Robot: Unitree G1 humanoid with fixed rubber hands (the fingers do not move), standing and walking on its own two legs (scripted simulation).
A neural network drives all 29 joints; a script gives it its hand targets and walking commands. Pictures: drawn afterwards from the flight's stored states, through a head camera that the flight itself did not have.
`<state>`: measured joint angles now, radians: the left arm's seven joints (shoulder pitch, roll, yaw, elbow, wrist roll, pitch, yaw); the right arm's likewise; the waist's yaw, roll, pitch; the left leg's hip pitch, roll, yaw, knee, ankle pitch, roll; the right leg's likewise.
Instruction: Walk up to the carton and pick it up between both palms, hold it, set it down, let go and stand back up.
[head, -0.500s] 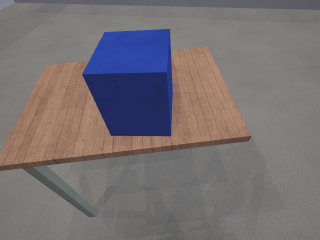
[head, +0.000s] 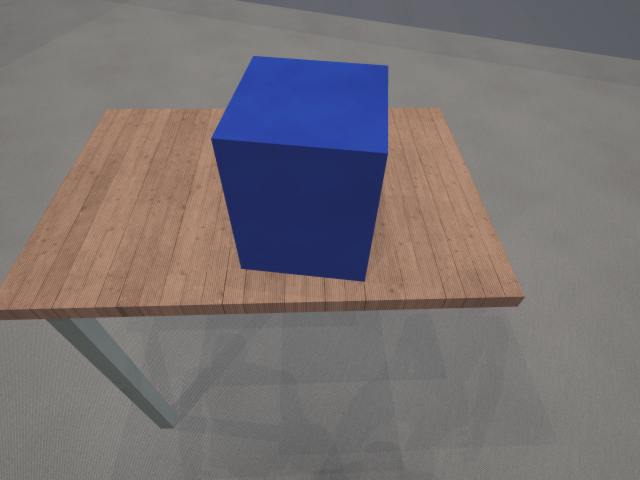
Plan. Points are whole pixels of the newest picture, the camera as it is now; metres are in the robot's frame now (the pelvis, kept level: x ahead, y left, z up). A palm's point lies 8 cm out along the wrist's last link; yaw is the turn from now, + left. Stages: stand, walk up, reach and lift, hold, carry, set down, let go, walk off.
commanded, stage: walk up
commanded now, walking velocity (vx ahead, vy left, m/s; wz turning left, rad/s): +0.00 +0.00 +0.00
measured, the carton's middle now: (310, 172) +0.52 +0.05 +0.09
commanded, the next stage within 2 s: none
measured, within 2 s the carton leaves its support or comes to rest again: neither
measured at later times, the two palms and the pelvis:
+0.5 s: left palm out of the picture -0.06 +0.30 -0.15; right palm out of the picture +0.02 -0.19 -0.14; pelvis +0.00 +0.06 -0.01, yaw +0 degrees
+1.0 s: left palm out of the picture -0.02 +0.32 -0.14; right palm out of the picture +0.00 -0.08 -0.16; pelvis +0.01 +0.13 +0.00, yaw +0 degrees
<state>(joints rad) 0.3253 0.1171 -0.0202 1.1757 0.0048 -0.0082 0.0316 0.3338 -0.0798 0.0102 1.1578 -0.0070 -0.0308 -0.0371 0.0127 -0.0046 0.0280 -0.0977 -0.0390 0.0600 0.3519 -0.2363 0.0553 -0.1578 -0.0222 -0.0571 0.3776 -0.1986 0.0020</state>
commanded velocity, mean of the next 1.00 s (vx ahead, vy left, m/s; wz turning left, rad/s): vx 0.00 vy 0.03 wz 0.00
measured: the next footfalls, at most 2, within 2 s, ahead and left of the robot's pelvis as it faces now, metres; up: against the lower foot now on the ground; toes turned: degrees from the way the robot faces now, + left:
left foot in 0.54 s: +0.05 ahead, +0.23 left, +0.00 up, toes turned +2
right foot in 0.86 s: +0.02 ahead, +0.02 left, +0.00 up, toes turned -3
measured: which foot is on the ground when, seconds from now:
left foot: down 0.00-0.32, up 0.34-0.52, down 0.54-1.00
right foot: down 0.00-0.56, up 0.58-0.84, down 0.86-1.00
